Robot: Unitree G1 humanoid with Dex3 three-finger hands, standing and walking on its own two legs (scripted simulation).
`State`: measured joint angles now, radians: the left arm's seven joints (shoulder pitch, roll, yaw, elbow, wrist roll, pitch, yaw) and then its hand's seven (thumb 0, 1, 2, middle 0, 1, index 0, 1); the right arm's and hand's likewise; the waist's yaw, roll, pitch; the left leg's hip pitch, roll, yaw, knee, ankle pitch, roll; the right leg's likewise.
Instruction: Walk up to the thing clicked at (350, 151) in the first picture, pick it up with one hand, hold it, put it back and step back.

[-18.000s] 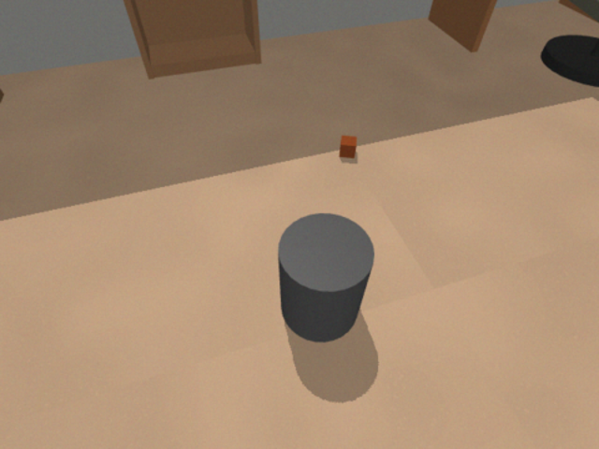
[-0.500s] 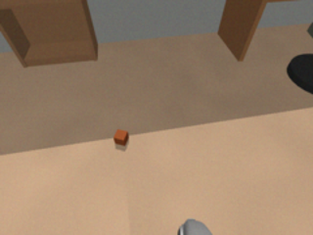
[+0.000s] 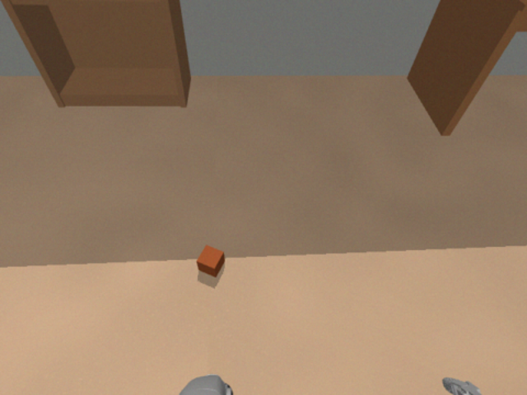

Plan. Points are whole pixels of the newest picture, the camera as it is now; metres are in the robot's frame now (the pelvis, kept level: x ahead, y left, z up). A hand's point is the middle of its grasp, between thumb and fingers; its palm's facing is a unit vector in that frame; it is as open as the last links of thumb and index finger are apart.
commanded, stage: walk up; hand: left
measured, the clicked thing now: (211, 261) +0.67 +0.22 -0.72
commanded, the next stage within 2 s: none
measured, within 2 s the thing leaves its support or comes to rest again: neither
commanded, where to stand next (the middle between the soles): +0.28 +0.00 m, yaw -1 degrees
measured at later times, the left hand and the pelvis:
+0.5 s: hand (128, 330) +0.22 +0.25 -0.11, palm faces -0.05 -0.89 -0.45, open 7.3 cm; pelvis +0.15 -0.03 +0.00, yaw -1 degrees
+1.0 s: hand (134, 319) +0.25 +0.26 -0.15, palm faces -0.04 -0.94 -0.34, open 7.3 cm; pelvis +0.18 +0.00 +0.01, yaw +0 degrees
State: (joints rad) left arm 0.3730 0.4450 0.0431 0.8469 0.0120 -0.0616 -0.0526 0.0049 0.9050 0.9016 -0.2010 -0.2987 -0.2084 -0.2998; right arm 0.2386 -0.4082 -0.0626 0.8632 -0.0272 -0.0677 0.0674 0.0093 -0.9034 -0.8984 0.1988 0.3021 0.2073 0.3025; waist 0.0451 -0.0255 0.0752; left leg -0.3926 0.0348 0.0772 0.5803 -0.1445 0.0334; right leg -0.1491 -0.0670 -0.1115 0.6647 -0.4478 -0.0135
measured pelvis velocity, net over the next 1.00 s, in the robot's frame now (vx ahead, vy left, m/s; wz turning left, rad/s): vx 0.18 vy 0.00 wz -0.01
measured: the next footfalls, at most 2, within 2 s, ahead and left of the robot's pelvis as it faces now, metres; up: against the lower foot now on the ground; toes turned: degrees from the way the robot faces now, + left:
right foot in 0.38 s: +0.24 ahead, -0.15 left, +0.00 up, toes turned -3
left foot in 0.72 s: +0.27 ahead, +0.12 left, +0.00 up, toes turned +1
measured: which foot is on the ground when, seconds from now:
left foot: down 0.00-0.40, up 0.42-0.70, down 0.72-1.00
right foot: down 0.00-0.00, up 0.02-0.36, down 0.38-1.00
